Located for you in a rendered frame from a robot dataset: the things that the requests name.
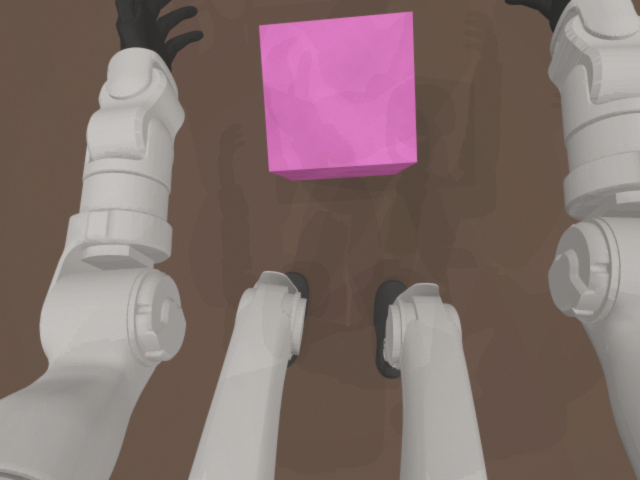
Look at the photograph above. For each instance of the left robot hand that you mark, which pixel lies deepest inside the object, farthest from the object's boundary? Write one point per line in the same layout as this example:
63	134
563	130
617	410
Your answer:
137	27

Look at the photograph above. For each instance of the carton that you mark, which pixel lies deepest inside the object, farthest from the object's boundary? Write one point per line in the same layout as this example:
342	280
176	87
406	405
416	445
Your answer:
339	96

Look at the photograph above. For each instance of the robot left foot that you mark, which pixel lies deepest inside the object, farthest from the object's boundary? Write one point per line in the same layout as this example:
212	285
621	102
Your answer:
301	284

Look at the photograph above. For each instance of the robot foot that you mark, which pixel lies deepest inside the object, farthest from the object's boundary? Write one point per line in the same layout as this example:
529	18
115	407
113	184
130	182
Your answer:
301	284
386	295

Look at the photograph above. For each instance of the right robot hand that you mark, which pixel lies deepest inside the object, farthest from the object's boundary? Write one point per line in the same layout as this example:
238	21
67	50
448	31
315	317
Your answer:
551	9

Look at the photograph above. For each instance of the left robot forearm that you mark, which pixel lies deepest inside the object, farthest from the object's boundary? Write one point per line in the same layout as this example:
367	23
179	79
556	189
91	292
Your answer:
122	222

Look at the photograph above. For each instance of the robot left upper arm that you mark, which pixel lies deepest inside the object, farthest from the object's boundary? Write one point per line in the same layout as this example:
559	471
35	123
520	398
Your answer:
104	332

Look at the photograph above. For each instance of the right robot forearm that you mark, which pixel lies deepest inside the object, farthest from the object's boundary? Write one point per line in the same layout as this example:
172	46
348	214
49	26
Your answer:
595	50

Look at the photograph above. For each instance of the robot right upper arm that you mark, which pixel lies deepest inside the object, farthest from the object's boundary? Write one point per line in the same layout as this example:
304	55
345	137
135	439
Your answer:
595	277

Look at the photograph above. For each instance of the robot right foot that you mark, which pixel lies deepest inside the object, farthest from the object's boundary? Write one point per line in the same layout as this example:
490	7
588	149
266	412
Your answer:
386	295

